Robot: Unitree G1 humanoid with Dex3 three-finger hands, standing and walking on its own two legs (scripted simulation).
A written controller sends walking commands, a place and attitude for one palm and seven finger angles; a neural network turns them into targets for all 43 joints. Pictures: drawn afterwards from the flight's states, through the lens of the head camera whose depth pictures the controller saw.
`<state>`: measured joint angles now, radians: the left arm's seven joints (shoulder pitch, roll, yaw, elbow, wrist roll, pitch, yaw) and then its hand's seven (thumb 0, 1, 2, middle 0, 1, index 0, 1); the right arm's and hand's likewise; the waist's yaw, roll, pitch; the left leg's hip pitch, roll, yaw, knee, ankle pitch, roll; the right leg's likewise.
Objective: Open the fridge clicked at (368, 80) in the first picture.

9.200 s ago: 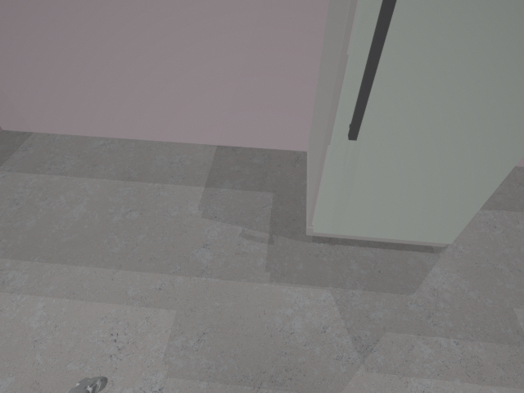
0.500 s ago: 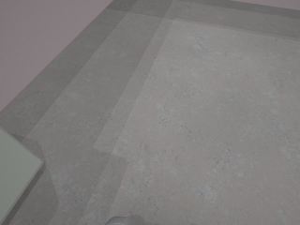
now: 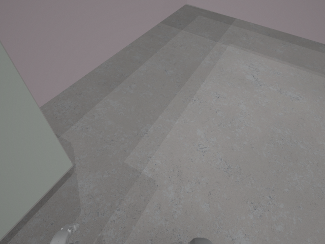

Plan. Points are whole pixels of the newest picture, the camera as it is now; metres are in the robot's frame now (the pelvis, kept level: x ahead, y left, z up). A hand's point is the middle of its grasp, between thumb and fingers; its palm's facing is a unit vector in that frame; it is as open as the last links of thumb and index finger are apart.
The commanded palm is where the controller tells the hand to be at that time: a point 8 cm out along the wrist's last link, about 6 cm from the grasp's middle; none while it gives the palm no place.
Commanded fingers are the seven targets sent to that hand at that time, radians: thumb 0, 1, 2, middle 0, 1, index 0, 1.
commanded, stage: turn to face it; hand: left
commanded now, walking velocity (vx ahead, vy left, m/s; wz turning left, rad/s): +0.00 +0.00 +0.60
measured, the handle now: out of the picture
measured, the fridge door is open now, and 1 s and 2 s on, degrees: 0 0 0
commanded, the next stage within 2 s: take the last steps up to it in 1.58 s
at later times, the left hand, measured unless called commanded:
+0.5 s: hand out of the picture +0.02 +0.15 -0.14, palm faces +0.30 -0.90 -0.30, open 7.4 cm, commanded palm none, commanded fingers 0.00 0.90 0.90 -0.20 -0.30 -0.20 -0.30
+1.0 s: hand out of the picture -0.13 +0.20 -0.18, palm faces +0.62 -0.74 -0.26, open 7.4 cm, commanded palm none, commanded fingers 0.00 0.90 0.90 -0.20 -0.30 -0.20 -0.30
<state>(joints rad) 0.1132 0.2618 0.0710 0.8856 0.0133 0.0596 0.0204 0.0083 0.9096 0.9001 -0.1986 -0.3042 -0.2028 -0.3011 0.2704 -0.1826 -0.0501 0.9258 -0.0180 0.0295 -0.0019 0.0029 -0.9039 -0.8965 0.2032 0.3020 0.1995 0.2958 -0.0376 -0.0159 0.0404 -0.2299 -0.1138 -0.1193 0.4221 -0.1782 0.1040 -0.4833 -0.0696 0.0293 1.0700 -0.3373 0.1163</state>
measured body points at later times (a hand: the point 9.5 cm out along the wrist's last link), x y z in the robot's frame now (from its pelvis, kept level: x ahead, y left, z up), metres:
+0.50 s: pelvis -0.02 -0.07 +0.00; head +0.00 -0.11 +0.44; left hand +0.00 +0.19 -0.12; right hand +0.09 -0.33 -0.16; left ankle -0.06 +0.07 -0.65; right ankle -0.01 -0.17 -0.74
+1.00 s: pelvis -0.04 -0.01 -0.01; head -0.03 +0.02 +0.44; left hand -0.16 +0.24 -0.16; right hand +0.21 -0.14 -0.12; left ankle -0.07 +0.06 -0.74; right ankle +0.04 -0.16 -0.65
